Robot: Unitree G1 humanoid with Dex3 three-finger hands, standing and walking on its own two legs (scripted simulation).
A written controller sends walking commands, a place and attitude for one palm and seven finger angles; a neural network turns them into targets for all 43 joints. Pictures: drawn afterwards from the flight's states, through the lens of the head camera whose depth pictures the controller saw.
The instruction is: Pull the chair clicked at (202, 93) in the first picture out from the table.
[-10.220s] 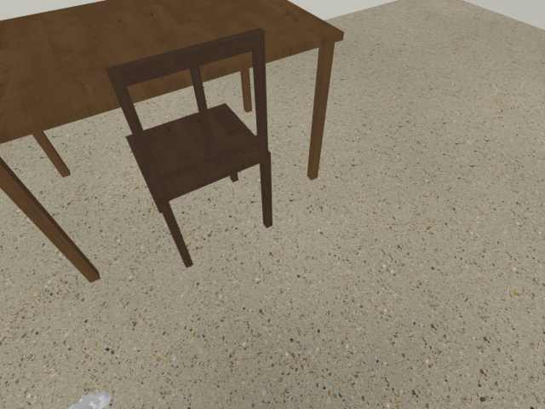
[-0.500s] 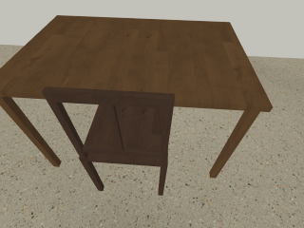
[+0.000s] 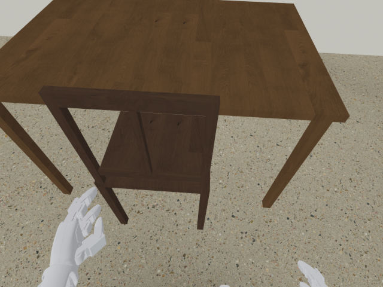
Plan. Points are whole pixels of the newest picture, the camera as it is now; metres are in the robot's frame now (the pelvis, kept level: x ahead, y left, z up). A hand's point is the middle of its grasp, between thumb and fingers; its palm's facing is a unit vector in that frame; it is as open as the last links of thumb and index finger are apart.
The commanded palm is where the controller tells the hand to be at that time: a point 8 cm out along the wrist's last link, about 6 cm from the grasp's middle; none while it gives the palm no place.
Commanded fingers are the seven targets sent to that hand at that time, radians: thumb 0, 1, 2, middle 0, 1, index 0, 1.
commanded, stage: raise the hand toward the chair's back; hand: left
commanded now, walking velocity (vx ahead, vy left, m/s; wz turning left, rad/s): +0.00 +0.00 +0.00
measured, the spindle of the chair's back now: (142, 145) +0.50 +0.14 -0.07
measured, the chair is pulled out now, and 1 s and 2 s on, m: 0.00 0.00 0.00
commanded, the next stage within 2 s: aim the fingers beside a spindle in 1.88 s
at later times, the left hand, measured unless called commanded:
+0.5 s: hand (102, 260) +0.19 +0.18 -0.04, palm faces -0.11 -0.99 -0.05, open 11.8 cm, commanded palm +0.16 +0.24 -0.03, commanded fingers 0.00 0.04 0.53 -0.11 -0.16 -0.11 -0.16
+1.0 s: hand (91, 248) +0.21 +0.20 -0.03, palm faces -0.05 -1.00 -0.07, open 15.9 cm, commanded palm +0.19 +0.26 -0.02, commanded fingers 0.00 -0.50 0.30 -0.06 -0.08 -0.06 -0.08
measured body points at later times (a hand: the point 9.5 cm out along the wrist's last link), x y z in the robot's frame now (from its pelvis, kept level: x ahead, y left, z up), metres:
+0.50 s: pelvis -0.03 +0.00 -0.09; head +0.07 +0.00 +0.34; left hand +0.19 +0.24 -0.04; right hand +0.17 -0.20 -0.19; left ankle -0.01 +0.12 -0.71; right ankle +0.02 -0.10 -0.71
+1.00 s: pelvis -0.02 +0.01 -0.08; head +0.07 +0.02 +0.36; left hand +0.21 +0.26 -0.02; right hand +0.19 -0.23 -0.14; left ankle -0.01 +0.12 -0.71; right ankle +0.02 -0.10 -0.71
